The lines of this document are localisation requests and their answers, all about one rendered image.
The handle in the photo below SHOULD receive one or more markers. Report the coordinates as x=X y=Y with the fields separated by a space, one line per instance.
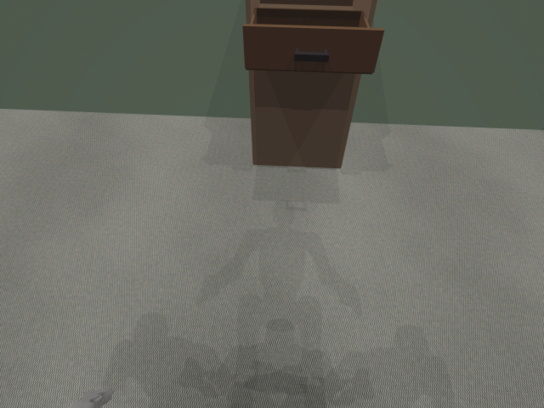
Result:
x=311 y=56

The robot left hand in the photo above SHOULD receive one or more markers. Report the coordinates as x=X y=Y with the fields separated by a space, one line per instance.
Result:
x=93 y=399

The drawer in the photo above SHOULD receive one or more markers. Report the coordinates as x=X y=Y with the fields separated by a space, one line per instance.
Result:
x=271 y=39

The cabinet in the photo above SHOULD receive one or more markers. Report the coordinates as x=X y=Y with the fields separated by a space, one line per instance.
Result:
x=302 y=119

